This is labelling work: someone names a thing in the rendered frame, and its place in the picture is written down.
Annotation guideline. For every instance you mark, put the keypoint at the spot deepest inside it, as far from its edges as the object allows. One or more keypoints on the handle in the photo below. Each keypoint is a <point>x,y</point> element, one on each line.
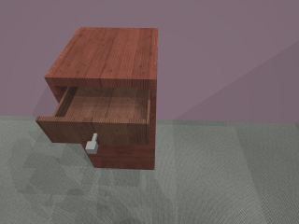
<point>92,146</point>

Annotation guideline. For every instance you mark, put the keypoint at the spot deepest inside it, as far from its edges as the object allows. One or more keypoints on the cabinet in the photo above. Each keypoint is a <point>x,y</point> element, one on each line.
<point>110,57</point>

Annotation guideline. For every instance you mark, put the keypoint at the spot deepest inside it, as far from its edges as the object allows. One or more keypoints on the drawer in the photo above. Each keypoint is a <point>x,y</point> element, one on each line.
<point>120,116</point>

